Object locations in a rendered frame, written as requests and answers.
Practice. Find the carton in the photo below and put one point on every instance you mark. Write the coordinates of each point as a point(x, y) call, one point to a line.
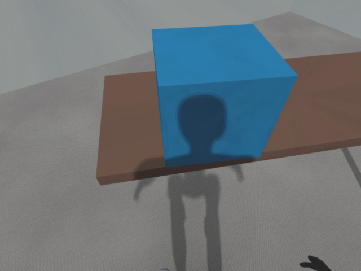
point(221, 90)

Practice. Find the table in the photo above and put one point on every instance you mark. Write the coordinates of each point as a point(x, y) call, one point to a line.
point(322, 112)

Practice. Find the robot right hand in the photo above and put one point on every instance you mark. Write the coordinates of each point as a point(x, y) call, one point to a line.
point(315, 264)

